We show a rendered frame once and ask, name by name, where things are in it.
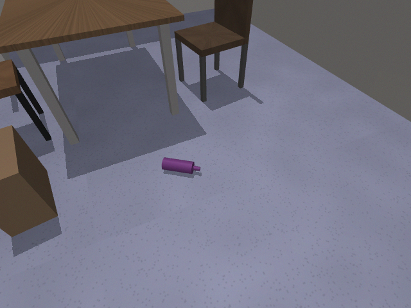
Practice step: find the table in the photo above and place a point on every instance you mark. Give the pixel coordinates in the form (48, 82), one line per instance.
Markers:
(25, 24)

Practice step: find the chair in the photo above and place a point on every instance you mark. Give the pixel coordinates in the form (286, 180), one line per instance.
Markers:
(10, 82)
(231, 28)

